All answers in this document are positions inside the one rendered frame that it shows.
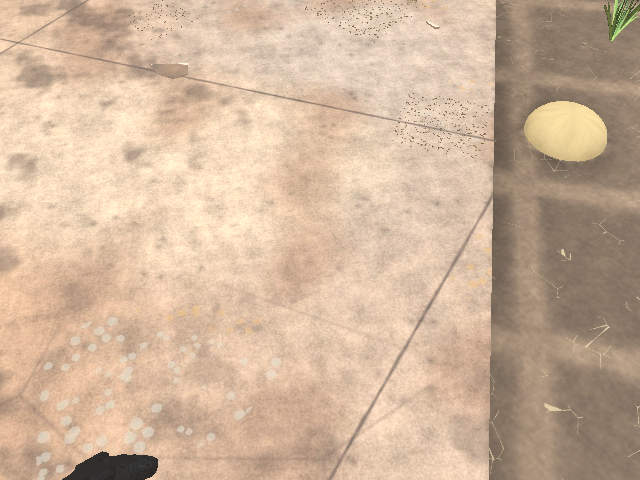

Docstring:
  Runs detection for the robot left hand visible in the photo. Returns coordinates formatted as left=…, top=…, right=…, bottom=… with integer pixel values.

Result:
left=62, top=451, right=158, bottom=480

